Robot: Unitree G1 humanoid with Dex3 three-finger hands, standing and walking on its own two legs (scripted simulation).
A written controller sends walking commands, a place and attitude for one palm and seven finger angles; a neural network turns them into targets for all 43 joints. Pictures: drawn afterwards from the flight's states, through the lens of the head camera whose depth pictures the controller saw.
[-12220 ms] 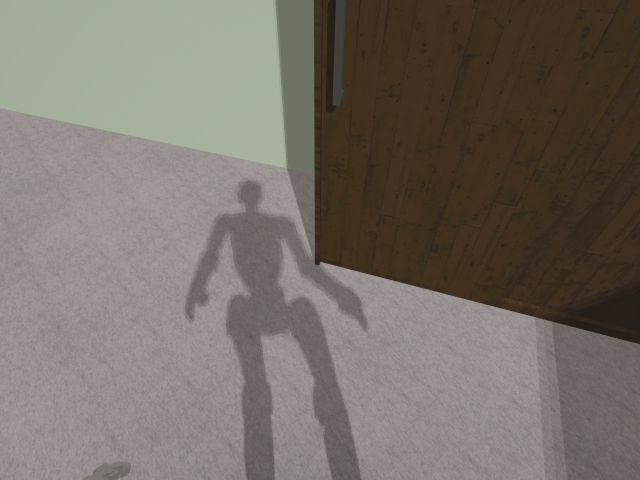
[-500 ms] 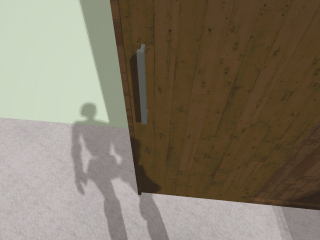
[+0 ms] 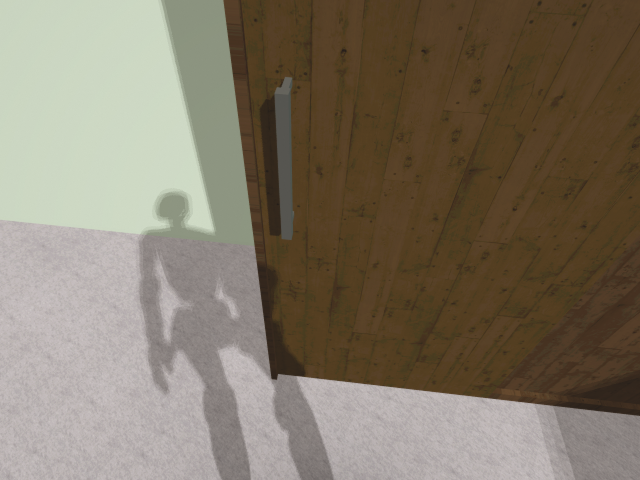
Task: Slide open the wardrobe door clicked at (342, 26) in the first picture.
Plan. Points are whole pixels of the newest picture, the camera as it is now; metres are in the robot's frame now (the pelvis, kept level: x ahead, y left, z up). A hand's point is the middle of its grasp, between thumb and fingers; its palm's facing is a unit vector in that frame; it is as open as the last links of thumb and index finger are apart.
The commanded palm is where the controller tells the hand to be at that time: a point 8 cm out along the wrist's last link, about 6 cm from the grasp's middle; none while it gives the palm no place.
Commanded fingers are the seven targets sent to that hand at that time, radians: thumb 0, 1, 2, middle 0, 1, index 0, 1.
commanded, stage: look again from close up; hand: left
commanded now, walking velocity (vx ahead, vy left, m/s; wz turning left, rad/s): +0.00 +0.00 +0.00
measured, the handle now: (287, 167) +0.53 +0.09 +0.11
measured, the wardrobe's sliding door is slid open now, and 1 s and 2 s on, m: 0.00 0.00 0.00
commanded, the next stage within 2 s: raise the hand with hooked fingers in 1.56 s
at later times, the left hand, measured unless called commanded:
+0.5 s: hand out of the picture -0.01 +0.16 -0.18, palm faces +0.04 -0.99 -0.15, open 7.3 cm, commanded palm none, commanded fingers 0.00 0.90 0.90 -0.20 -0.30 -0.20 -0.30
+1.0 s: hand out of the picture +0.00 +0.16 -0.17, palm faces +0.04 -0.99 -0.16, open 7.3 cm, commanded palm none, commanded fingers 0.00 0.90 0.90 -0.20 -0.30 -0.20 -0.30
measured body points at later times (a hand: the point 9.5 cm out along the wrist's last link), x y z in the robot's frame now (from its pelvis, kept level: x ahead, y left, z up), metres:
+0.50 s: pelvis +0.01 +0.01 +0.00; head +0.01 +0.01 +0.45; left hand -0.01 +0.21 -0.16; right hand +0.00 -0.21 -0.16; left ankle +0.04 +0.11 -0.74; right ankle +0.04 -0.12 -0.74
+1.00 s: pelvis +0.02 +0.01 +0.00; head +0.03 +0.01 +0.45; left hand +0.00 +0.21 -0.16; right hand +0.01 -0.21 -0.16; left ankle +0.04 +0.11 -0.74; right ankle +0.04 -0.12 -0.74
